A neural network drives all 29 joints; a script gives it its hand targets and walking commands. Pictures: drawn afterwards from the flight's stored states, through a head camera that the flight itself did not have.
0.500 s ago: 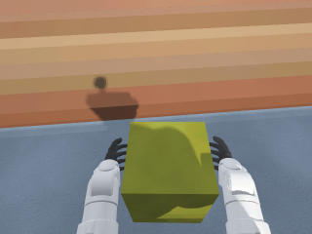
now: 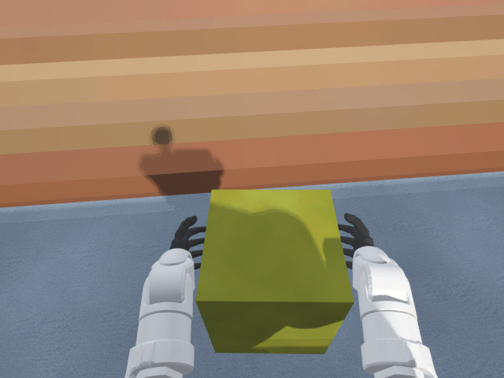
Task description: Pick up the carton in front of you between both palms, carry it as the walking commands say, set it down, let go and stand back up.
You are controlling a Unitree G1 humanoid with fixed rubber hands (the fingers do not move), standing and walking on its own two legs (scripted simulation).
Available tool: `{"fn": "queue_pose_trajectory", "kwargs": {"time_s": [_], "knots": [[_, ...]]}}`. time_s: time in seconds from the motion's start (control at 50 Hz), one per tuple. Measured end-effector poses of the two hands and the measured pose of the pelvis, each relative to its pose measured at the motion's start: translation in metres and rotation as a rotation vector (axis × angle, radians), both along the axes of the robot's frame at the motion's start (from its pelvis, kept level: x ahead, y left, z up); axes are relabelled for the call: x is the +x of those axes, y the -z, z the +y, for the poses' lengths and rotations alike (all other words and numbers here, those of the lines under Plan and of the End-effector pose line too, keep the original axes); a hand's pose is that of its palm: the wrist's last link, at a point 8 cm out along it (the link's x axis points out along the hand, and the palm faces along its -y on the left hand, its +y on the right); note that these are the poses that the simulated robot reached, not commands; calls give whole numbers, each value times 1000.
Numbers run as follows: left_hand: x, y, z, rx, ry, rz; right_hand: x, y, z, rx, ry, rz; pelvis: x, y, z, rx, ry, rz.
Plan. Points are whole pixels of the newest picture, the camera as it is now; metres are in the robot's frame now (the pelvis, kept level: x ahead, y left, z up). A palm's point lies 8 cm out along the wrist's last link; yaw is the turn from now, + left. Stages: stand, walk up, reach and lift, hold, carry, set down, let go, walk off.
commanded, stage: hold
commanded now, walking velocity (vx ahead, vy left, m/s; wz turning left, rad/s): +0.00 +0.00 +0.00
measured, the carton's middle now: (270, 275) +0.31 +0.00 -0.02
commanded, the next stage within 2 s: carry in 0.46 s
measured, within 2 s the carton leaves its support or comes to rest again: neither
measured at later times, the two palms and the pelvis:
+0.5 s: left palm (181, 257) +0.30 +0.15 +0.05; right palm (362, 255) +0.30 -0.15 +0.05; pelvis +0.01 +0.00 +0.00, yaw +0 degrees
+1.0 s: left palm (197, 195) +0.42 +0.14 +0.07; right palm (355, 198) +0.41 -0.16 +0.07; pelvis +0.18 -0.01 -0.01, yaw -1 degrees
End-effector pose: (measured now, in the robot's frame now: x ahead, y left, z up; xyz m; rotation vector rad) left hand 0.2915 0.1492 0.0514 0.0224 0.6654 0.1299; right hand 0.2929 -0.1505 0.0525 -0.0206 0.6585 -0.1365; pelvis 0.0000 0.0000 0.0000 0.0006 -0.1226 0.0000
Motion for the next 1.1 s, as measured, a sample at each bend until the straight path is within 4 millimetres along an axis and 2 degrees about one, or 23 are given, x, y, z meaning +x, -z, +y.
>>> {"fn": "queue_pose_trajectory", "kwargs": {"time_s": [0.46, 0.54, 0.62, 0.76, 0.82, 0.9, 1.0, 1.04, 1.1], "knots": [[3, 1, 0, 15, 10, 7, 3, 1, 0, -14, -10, 7, 10, -1, 0, 0, 1, 16], [7, 0, 0, 15, 7, -10, 7, 1, 0, -9, -9, -10, 14, 2, 0, 1, 1, 74], [18, -8, 0, 5, -5, -58, 19, -7, 0, 3, -3, -58, 25, 8, -1, 3, 3, 126], [54, -29, -9, -18, -20, -138, 54, -26, -9, 34, 17, -138, 69, 20, -9, -7, -7, 187], [72, -29, -6, -36, -33, -129, 73, -29, -6, 35, 17, -129, 94, 21, -8, -2, -37, 211], [92, -22, 1, -50, -59, -83, 98, -24, 1, 50, 15, -83, 129, 22, -3, 23, 9, 229], [128, -24, -12, -58, -38, -22, 120, -17, -13, 90, 81, -23, 177, 13, -7, -15, 15, 243], [148, -23, -20, -68, -30, -27, 135, -16, -20, 103, 99, -29, 198, 16, -13, -26, 5, 233], [176, -16, -26, -71, -67, -53, 169, -12, -29, 109, 91, -56, 234, 27, -26, -33, -38, 201]]}}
